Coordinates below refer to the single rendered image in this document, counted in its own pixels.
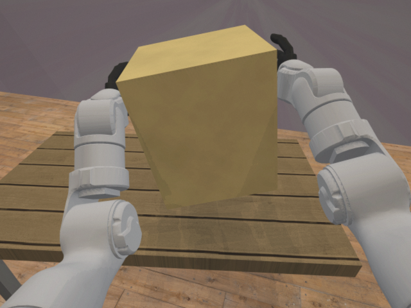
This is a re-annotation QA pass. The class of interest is left robot hand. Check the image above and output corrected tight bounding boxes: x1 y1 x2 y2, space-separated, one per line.
105 62 129 116

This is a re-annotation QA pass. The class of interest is table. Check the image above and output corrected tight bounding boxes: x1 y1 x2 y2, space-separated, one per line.
0 131 362 301

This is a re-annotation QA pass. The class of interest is robot right forearm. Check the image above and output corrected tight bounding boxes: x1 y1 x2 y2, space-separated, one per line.
277 60 411 205

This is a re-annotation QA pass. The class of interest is carton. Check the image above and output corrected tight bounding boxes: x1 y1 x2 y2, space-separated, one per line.
116 25 277 210

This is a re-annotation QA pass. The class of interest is robot left forearm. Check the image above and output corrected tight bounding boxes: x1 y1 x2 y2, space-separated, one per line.
60 89 129 253

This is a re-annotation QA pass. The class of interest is robot right upper arm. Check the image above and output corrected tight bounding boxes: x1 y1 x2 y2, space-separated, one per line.
317 152 411 308

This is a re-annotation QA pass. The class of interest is right robot hand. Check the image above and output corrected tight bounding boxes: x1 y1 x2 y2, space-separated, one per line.
270 33 297 70

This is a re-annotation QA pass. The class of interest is robot left upper arm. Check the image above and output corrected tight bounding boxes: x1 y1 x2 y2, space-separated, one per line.
0 200 142 308

